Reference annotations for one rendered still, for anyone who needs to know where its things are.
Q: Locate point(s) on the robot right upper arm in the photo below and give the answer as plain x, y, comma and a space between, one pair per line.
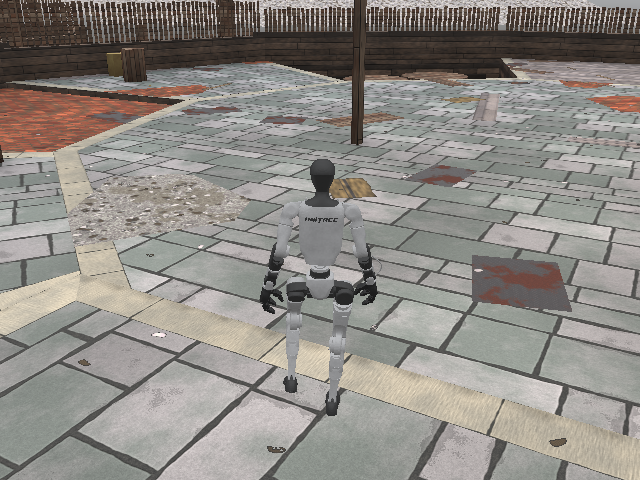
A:
353, 213

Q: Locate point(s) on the robot right hand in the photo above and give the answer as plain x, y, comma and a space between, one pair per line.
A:
367, 289

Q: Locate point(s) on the robot thigh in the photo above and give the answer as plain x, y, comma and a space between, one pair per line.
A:
296, 290
342, 305

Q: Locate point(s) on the robot left upper arm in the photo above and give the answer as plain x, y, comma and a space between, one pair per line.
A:
289, 211

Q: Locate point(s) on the left robot forearm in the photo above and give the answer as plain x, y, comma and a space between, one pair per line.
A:
273, 270

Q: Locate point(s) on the robot right thigh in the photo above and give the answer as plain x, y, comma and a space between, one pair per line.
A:
342, 305

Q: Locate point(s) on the robot left hand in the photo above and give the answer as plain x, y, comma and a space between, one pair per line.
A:
266, 299

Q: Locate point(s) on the robot left thigh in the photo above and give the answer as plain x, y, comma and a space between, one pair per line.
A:
296, 290

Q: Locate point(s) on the right robot forearm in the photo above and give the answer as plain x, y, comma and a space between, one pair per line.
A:
367, 268

